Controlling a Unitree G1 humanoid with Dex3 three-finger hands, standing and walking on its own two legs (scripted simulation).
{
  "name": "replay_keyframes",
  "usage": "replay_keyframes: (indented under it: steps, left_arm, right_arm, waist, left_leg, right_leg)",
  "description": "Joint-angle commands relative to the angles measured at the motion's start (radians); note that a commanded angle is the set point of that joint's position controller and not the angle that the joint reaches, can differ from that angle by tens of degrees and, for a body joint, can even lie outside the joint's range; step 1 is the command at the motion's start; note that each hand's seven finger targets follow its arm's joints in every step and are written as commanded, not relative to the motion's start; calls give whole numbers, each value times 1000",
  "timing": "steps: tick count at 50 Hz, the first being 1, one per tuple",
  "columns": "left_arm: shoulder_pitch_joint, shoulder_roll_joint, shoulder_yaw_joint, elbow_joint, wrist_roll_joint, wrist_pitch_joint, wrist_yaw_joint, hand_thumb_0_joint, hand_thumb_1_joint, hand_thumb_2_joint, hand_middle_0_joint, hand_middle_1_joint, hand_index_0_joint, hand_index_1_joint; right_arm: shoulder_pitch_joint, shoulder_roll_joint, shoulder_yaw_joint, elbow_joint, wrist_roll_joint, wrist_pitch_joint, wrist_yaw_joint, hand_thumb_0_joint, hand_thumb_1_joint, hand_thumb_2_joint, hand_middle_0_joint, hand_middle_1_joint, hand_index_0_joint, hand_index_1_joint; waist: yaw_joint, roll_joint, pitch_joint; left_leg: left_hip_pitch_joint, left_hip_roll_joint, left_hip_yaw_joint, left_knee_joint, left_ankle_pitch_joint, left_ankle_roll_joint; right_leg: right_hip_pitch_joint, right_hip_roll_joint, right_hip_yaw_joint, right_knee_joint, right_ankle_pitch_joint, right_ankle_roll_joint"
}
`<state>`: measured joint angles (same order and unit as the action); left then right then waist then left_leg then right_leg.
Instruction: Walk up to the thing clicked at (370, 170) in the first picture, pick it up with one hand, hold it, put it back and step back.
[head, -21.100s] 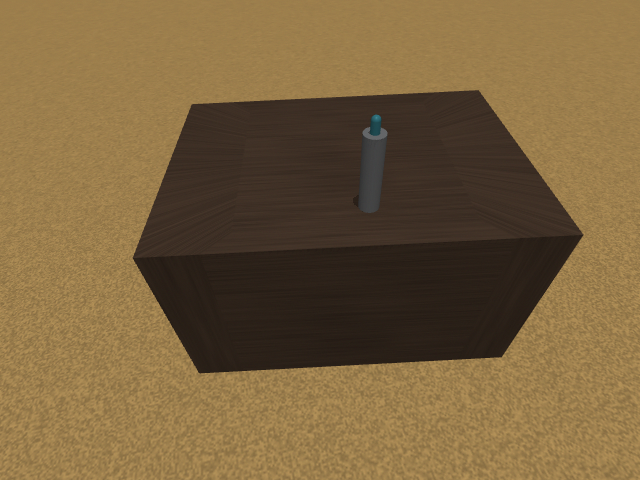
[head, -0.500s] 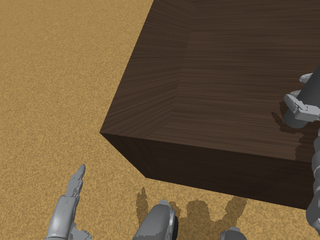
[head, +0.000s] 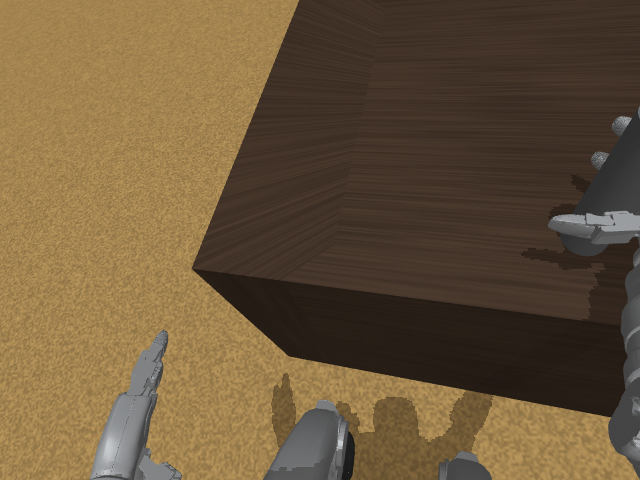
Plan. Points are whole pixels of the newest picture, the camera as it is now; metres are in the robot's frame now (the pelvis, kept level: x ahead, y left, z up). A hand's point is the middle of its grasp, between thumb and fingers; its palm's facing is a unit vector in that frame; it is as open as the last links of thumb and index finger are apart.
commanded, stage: withdraw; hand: right
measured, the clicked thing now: (628, 177) +0.49 -0.22 +0.06
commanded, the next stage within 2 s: rise in 0.34 s
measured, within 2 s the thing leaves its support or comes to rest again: neither
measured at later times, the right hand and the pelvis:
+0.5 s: hand out of the picture +0.50 -0.30 +0.14, palm faces +0.24 +0.97 -0.03, open 17.0 cm; pelvis +0.02 +0.00 +0.04, yaw +0 degrees
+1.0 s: hand out of the picture +0.39 -0.38 +0.11, palm faces +0.42 +0.82 -0.38, open 17.3 cm; pelvis +0.04 +0.00 +0.08, yaw -1 degrees
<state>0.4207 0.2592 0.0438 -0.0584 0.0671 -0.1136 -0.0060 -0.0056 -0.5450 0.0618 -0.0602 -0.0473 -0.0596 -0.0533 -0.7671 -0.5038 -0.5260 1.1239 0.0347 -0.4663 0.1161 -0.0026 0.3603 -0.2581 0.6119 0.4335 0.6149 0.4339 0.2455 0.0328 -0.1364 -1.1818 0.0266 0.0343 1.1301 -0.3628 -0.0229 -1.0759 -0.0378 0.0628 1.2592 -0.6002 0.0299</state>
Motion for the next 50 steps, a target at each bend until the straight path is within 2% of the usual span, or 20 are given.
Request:
replay_keyframes:
  steps: [1,3,10,15,17,20,23,24,26,27,29,31,33,35,38,42,44,45,48,50]
  left_arm:
    - [43,157,105,-207,-11,-53,22,0,-527,35,-58,-46,-57,-47]
    - [58,197,142,-229,-15,-44,26,0,-527,35,-57,-45,-55,-45]
    - [37,178,122,-138,-24,-13,29,0,-534,39,-53,-39,-49,-42]
    - [-15,138,58,-56,-38,-9,37,0,-543,40,-54,-38,-49,-43]
    - [-29,173,79,-42,-43,-7,46,0,-547,39,-53,-37,-48,-41]
    - [-16,159,57,28,-56,-8,47,0,-547,34,-56,-40,-53,-43]
    - [-85,172,54,-22,-66,-26,54,0,-579,65,-70,-48,-56,-62]
    - [-129,203,65,-102,-78,-3,59,0,-556,53,-69,-52,-61,-60]
    - [28,149,34,-13,-83,27,44,0,-544,51,-63,-52,-58,-57]
    - [81,150,39,22,-83,37,36,0,-548,53,-61,-47,-55,-53]
    - [94,127,14,68,-88,40,22,0,-550,47,-61,-44,-55,-50]
    - [56,174,51,65,-87,57,13,0,-517,56,-51,-39,-45,-44]
    - [48,208,99,124,-87,63,12,0,-517,72,-54,-57,-55,-55]
    - [-54,223,109,98,-94,57,13,0,-548,77,-52,-50,-49,-52]
    - [-173,198,65,67,-99,52,11,0,-561,87,-52,-46,-44,-55]
    - [-133,120,-23,80,-102,53,9,0,-565,88,-55,-43,-44,-55]
    - [-6,147,20,130,-106,64,7,0,-564,86,-56,-44,-45,-55]
    - [99,157,38,188,-108,80,6,0,-561,83,-57,-46,-47,-56]
    - [66,113,5,206,-120,95,-12,0,-539,67,-59,-51,-56,-53]
    - [30,91,-13,218,-125,101,-16,0,-550,74,-58,-50,-52,-55]
  right_arm:
    - [-383,-216,5,-221,10,-68,-2,0,317,-229,289,265,287,265]
    - [-379,-319,-48,-260,1,-68,-12,0,339,-235,274,266,275,266]
    - [-459,-419,-84,-382,8,-42,-4,0,425,-90,144,113,137,113]
    - [-402,-353,-28,-219,23,37,46,0,487,-30,80,48,74,48]
    - [-426,-422,-53,-228,25,70,72,0,507,-28,76,48,72,47]
    - [-380,-366,-15,-103,46,116,125,0,473,-38,76,47,72,46]
    - [-404,-399,-29,-110,60,129,161,0,420,-59,67,54,68,54]
    - [-314,-663,-64,-20,-71,198,101,0,429,-55,67,55,68,54]
    - [-395,-467,50,-42,-48,237,47,0,489,-47,62,57,66,57]
    - [-395,-456,54,-18,-53,253,38,0,504,-46,60,58,66,58]
    - [-374,-594,7,-68,-80,276,9,0,499,-44,61,57,66,57]
    - [-447,-742,-64,-176,-103,295,-23,0,549,-38,57,59,63,59]
    - [-448,-699,-29,-177,-105,313,-43,0,539,-51,58,56,57,56]
    - [-399,-730,-67,-144,-113,327,-73,0,566,-49,56,56,55,56]
    - [-333,-634,-31,-92,-114,336,-95,0,556,-52,57,56,55,56]
    - [-149,-472,57,-32,-102,354,-105,0,529,-58,59,55,55,55]
    - [-26,-478,59,-110,-93,372,-106,0,525,-58,59,55,55,55]
    - [54,-537,10,-287,-80,378,-111,0,511,-59,61,54,55,54]
    - [226,-341,121,-441,-34,433,-100,0,484,-59,63,53,57,53]
    - [281,-308,139,-671,-11,453,-107,0,489,-59,62,53,56,53]
  waist:
    - [-3,-218,-525]
    - [-22,-243,-584]
    - [-65,-318,-565]
    - [-68,-253,-459]
    - [-69,-256,-496]
    - [-43,-166,-380]
    - [-46,-125,-410]
    - [-149,-158,-426]
    - [-75,-143,-330]
    - [-62,-120,-295]
    - [-115,-161,-315]
    - [-143,-252,-436]
    - [-131,-258,-423]
    - [-155,-239,-441]
    - [-175,-217,-473]
    - [-177,-179,-429]
    - [-181,-200,-415]
    - [-210,-264,-417]
    - [-207,-211,-272]
    - [-220,-218,-239]
  left_leg:
    - [445,-35,2,-80,234,42]
    - [480,-35,4,-86,253,43]
    - [521,-31,-8,-130,264,49]
    - [546,-29,-4,-195,232,44]
    - [570,-29,-2,-205,274,43]
    - [553,-35,12,-237,249,38]
    - [586,-30,6,-258,240,33]
    - [666,-22,2,-303,204,37]
    - [627,-35,7,-329,194,33]
    - [606,-35,12,-337,187,31]
    - [649,-23,-2,-342,213,32]
    - [689,-23,-1,-331,302,44]
    - [665,-29,7,-333,345,50]
    - [715,-24,7,-351,352,50]
    - [791,-25,12,-359,380,51]
    - [822,-35,27,-379,427,50]
    - [828,-33,31,-390,459,52]
    - [823,-35,33,-401,464,55]
    - [792,-41,44,-428,407,58]
    - [804,-34,43,-448,362,58]
  right_leg:
    - [210,29,-30,-194,404,-15]
    - [265,29,-30,-202,444,-12]
    - [329,33,-41,-245,473,-9]
    - [315,31,-37,-303,415,-16]
    - [359,25,-34,-314,473,-12]
    - [331,23,-24,-340,454,-19]
    - [344,20,-24,-356,424,-30]
    - [386,32,-42,-411,432,-15]
    - [396,33,-49,-426,399,-22]
    - [375,37,-47,-433,378,-26]
    - [377,45,-66,-437,377,-28]
    - [471,40,-63,-443,503,-12]
    - [529,36,-58,-440,592,-4]
    - [523,37,-64,-452,583,-8]
    - [519,34,-66,-471,610,-2]
    - [555,28,-69,-499,712,11]
    - [599,31,-77,-510,756,11]
    - [654,30,-77,-525,796,15]
    - [640,25,-78,-555,747,11]
    - [626,28,-83,-579,655,2]
